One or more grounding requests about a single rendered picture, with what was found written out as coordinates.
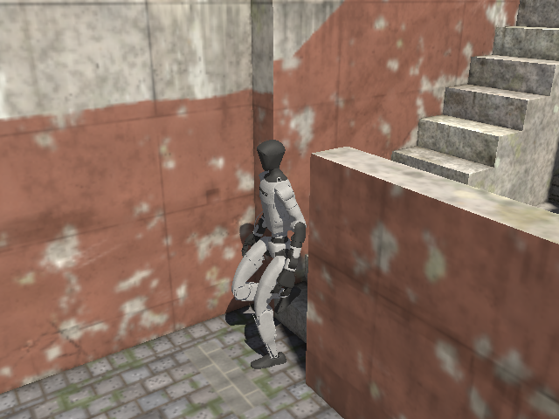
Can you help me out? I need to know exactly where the right robot hand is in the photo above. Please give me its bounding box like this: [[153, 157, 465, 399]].
[[242, 232, 260, 257]]

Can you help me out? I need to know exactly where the robot right forearm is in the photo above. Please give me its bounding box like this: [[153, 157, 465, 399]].
[[253, 213, 267, 237]]

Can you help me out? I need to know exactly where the left robot upper arm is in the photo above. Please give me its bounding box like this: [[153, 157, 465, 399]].
[[274, 182, 307, 232]]

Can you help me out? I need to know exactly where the right robot thigh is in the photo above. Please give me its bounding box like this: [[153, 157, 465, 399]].
[[231, 236, 271, 299]]

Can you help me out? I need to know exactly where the robot torso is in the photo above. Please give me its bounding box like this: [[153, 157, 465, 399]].
[[259, 170, 293, 258]]

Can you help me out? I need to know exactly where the robot left forearm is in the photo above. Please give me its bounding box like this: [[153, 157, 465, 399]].
[[284, 222, 306, 271]]

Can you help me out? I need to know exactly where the left robot hand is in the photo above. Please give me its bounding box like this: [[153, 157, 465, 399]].
[[270, 270, 296, 296]]

